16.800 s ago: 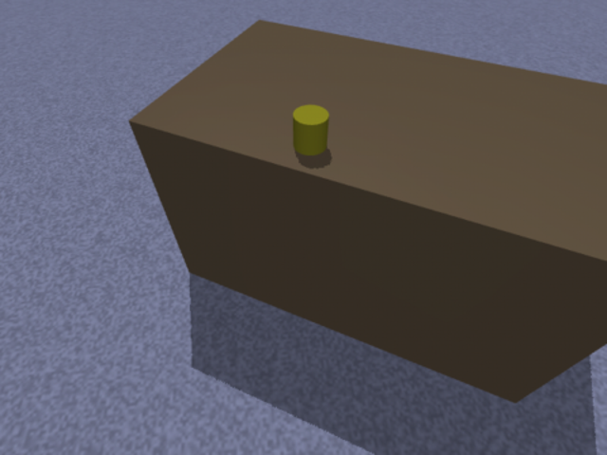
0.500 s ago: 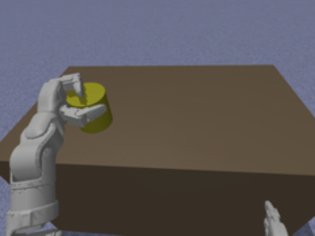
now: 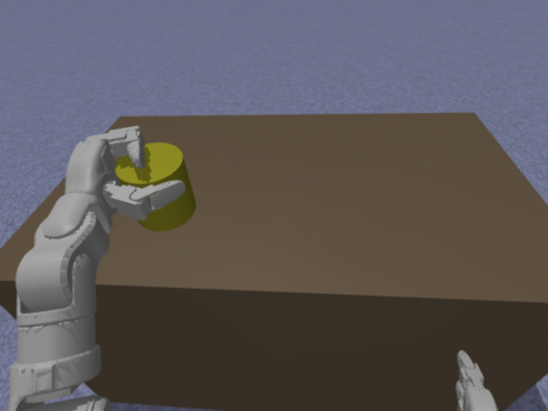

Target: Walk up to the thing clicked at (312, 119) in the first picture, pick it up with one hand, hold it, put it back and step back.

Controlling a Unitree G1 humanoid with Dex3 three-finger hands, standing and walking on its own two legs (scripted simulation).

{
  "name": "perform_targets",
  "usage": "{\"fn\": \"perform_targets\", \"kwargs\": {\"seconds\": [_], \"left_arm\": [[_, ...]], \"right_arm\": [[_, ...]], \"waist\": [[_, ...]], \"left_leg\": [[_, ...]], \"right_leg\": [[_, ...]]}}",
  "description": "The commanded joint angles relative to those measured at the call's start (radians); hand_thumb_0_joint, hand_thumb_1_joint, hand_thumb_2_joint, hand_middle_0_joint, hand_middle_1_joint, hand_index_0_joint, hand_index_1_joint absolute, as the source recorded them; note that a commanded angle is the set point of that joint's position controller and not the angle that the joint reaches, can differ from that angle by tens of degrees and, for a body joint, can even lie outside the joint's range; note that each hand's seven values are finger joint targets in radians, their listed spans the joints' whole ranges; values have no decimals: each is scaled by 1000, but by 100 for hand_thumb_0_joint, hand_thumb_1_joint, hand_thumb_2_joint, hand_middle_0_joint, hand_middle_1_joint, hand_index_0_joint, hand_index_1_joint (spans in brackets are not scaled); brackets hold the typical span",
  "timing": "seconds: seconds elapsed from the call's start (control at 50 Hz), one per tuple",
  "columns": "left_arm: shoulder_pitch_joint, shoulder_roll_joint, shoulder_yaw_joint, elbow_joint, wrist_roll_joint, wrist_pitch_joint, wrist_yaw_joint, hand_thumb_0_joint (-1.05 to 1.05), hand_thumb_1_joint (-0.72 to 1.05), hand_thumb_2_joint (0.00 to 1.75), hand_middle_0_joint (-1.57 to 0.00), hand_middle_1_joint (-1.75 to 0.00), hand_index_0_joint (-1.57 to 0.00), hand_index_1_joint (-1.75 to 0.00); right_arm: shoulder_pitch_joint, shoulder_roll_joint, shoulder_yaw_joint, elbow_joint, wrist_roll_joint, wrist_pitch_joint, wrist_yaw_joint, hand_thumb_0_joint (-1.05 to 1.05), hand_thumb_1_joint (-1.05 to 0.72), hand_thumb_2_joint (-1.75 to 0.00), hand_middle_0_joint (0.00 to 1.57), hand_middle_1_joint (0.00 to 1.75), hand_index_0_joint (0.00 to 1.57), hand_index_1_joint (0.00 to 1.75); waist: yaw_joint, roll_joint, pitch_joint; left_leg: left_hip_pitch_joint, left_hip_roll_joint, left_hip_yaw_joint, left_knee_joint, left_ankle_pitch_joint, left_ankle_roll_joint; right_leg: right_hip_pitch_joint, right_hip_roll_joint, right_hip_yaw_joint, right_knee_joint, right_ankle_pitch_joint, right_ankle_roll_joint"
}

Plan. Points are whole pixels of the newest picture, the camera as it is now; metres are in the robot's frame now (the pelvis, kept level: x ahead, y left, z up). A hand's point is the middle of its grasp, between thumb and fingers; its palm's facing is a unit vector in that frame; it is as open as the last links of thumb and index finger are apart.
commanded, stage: hold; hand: left
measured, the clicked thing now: (158, 187) +0.34 +0.17 +0.21
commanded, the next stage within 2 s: crouch in 1.28 s
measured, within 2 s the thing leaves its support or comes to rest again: neither
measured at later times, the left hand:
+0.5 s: hand (153, 179) +0.33 +0.17 +0.23, palm faces +0.10 -0.99 +0.00, open 6.7 cm
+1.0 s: hand (151, 172) +0.33 +0.17 +0.24, palm faces +0.12 -0.99 +0.00, open 6.8 cm
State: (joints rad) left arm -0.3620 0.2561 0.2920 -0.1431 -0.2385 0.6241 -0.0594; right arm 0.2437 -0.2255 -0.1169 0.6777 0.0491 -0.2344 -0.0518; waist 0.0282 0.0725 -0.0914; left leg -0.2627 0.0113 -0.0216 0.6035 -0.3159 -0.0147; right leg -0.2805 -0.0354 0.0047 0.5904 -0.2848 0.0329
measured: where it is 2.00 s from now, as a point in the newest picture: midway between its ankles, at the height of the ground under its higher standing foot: outside the picture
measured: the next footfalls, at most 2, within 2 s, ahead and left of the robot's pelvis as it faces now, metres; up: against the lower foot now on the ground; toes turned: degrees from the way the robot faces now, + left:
none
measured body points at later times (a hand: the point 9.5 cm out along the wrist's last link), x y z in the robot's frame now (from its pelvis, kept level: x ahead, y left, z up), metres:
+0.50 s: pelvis +0.00 +0.00 +0.00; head -0.04 -0.03 +0.45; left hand +0.32 +0.22 +0.23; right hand +0.18 -0.26 -0.08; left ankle +0.01 +0.13 -0.73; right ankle +0.02 -0.14 -0.73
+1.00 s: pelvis +0.00 +0.00 +0.00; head -0.04 -0.03 +0.45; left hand +0.32 +0.23 +0.24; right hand +0.18 -0.26 -0.07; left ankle +0.01 +0.13 -0.73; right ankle +0.02 -0.14 -0.73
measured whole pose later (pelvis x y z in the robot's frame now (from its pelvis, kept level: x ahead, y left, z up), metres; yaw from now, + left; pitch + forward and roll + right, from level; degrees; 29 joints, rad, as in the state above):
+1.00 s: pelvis +0.00 +0.00 +0.00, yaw +0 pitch -1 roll +0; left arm -0.34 0.24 0.29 -0.16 -0.23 0.60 -0.05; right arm 0.24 -0.22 -0.11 0.67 0.04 -0.24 -0.06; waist 0.03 0.07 -0.09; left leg -0.26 0.01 -0.02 0.60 -0.32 -0.02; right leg -0.27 -0.03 0.00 0.59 -0.29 0.03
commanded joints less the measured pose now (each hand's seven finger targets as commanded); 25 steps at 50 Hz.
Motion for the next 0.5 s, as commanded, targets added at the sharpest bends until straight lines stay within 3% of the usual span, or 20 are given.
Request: {"fn": "perform_targets", "kwargs": {"seconds": [0.0,0.04,0.06,0.12,0.16,0.18,0.2,0.26,0.32,0.34,0.36,0.42,0.46,0.48], "left_arm": [[-370,156,44,-230,-17,-70,-2,0,22,128,-134,-148,-137,-148],[-379,185,65,-250,-15,-78,2,0,21,129,-135,-148,-137,-148],[-385,178,58,-258,-11,-75,7,0,20,129,-133,-148,-136,-147],[-378,187,75,-280,-15,-79,12,0,20,129,-132,-147,-135,-146],[-382,174,65,-290,-18,-76,16,0,21,129,-133,-148,-136,-147],[-397,209,93,-317,-18,-80,18,0,20,130,-134,-148,-136,-148],[-365,164,49,-252,-11,-71,14,0,19,130,-132,-147,-135,-147],[-339,132,29,-235,-18,-63,2,0,25,130,-134,-148,-137,-148],[-359,157,47,-250,-19,-62,-4,0,22,130,-135,-149,-138,-148],[-363,141,25,-273,-16,-63,-1,0,21,130,-134,-148,-136,-148],[-363,169,61,-276,-20,-66,6,0,21,130,-133,-147,-136,-147],[-372,164,49,-255,-9,-70,10,0,20,129,-132,-147,-135,-146],[-381,187,85,-288,-14,-82,17,0,22,129,-131,-146,-133,-146],[-365,178,75,-275,-11,-82,17,0,21,130,-132,-147,-135,-147]], "right_arm": [[-145,-113,-30,-172,9,-64,0,0,53,-5,5,5,5,5],[-133,-133,-47,-169,7,-65,-2,0,53,-6,5,5,5,5],[-143,-106,-21,-174,8,-63,0,0,53,-6,5,5,5,5],[-141,-131,-49,-162,7,-64,-4,0,53,-6,5,5,5,5],[-148,-107,-25,-170,7,-66,-1,0,53,-6,5,5,5,5],[-147,-114,-31,-164,6,-66,-4,0,53,-6,5,5,5,5],[-148,-106,-27,-142,7,-65,-5,0,53,-6,5,5,5,5],[-152,-110,-26,-147,6,-70,-7,0,53,-6,5,5,5,5],[-134,-124,-34,-164,6,-71,-7,0,53,-6,5,5,5,5],[-152,-114,-24,-168,8,-71,-4,0,54,-6,5,5,5,5],[-142,-128,-41,-172,8,-71,-6,0,53,-6,5,5,5,5],[-133,-121,-40,-158,5,-68,-9,0,53,-6,5,5,5,5],[-124,-122,-45,-166,4,-68,-11,0,54,-6,5,5,5,5],[-125,-116,-42,-161,4,-67,-9,0,54,-6,5,5,5,5]], "waist": [[4,-65,-135],[-5,-80,-161],[7,-56,-152],[-2,-64,-162],[7,-59,-156],[6,-60,-147],[0,-46,-133],[-1,-74,-116],[-12,-79,-160],[-1,-62,-156],[-5,-77,-157],[-6,-70,-158],[1,-70,-182],[-1,-51,-173]], "left_leg": [[46,-25,23,-100,146,19],[58,-25,22,-93,160,22],[52,-28,26,-95,166,20],[61,-24,21,-91,174,17],[49,-26,21,-88,171,19],[46,-26,20,-93,161,19],[49,-26,21,-96,157,16],[34,-27,20,-99,136,18],[63,-23,19,-91,167,21],[62,-23,17,-94,176,17],[63,-24,18,-90,179,18],[64,-27,22,-90,179,17],[71,-25,21,-84,201,16],[71,-27,25,-80,212,16]], "right_leg": [[20,33,-62,-107,106,-24],[27,32,-59,-102,123,-22],[27,31,-58,-104,127,-25],[26,35,-62,-98,131,-24],[38,32,-61,-99,133,-25],[28,32,-61,-100,124,-23],[14,34,-60,-99,116,-25],[9,32,-63,-107,101,-24],[23,34,-62,-99,131,-24],[19,37,-66,-94,135,-27],[21,35,-63,-97,140,-24],[14,34,-60,-99,138,-24],[33,34,-62,-95,154,-23],[31,33,-61,-92,165,-23]]}}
